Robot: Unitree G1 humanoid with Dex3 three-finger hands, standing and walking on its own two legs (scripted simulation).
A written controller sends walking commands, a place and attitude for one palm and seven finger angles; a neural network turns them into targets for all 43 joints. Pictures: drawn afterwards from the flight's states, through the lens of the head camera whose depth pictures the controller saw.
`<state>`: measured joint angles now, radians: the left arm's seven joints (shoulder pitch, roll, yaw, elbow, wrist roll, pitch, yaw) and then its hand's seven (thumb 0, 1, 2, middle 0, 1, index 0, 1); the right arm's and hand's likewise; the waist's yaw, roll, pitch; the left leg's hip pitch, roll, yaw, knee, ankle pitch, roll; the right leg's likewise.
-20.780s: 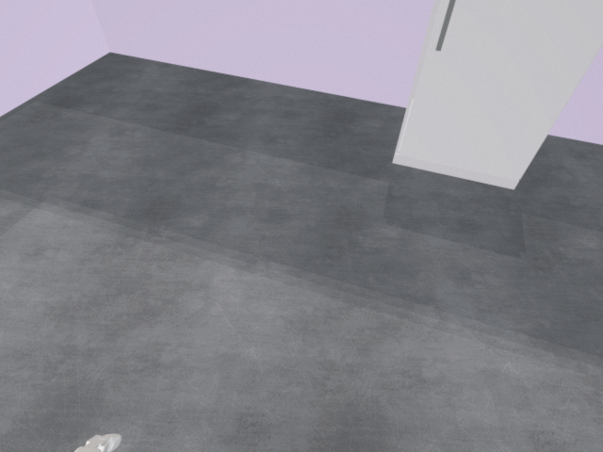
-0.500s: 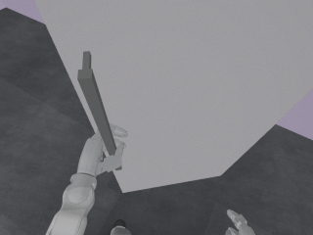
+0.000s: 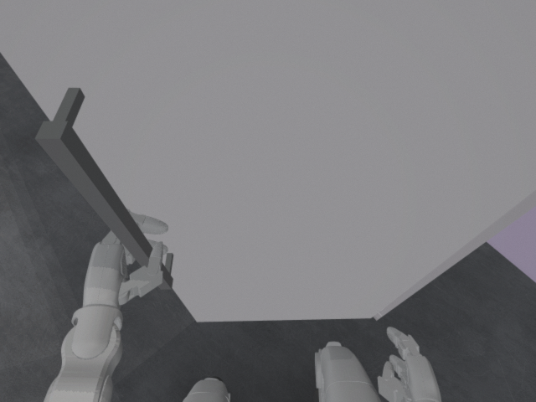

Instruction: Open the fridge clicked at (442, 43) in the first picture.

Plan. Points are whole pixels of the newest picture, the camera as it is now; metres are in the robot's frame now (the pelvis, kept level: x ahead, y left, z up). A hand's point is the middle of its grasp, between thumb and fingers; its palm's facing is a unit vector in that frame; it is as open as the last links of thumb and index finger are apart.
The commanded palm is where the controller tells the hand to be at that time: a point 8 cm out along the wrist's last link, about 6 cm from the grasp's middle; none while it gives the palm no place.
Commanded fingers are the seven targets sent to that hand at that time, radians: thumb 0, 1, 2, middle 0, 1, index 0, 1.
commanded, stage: walk backward, drawing the door open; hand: left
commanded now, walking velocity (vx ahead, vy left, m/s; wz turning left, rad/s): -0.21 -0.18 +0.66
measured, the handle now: (135, 222) +0.32 +0.20 +0.08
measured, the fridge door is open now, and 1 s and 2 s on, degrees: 54 73 71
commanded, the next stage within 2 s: stop walking and hold the door back in 0.28 s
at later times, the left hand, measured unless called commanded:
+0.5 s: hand out of the picture +0.12 +0.11 +0.02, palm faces +0.61 -0.77 -0.22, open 5.5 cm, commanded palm +0.11 +0.17 +0.02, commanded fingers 0.00 0.90 0.90 -0.45 -1.40 -0.45 -1.40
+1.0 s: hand out of the picture +0.12 +0.11 +0.02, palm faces +0.67 -0.69 -0.25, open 5.4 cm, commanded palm +0.10 +0.16 +0.02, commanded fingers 0.00 0.90 0.90 -0.45 -1.40 -0.45 -1.40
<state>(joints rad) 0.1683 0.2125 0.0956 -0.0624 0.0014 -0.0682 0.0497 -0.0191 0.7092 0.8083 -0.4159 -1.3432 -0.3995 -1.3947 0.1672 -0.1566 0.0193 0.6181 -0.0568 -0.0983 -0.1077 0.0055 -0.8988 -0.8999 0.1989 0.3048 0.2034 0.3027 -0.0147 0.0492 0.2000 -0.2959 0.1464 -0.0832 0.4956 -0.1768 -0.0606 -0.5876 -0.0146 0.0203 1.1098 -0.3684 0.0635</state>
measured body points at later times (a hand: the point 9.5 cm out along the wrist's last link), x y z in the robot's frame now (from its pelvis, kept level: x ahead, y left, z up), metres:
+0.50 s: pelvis -0.03 -0.19 -0.02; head -0.01 -0.15 +0.42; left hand +0.09 +0.15 +0.03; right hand +0.23 -0.36 -0.10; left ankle -0.06 -0.09 -0.74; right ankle +0.04 -0.28 -0.72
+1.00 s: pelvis -0.10 -0.27 -0.01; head -0.07 -0.28 +0.44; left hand +0.08 +0.14 +0.04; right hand +0.11 -0.50 -0.13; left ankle -0.16 -0.13 -0.70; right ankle +0.04 -0.34 -0.74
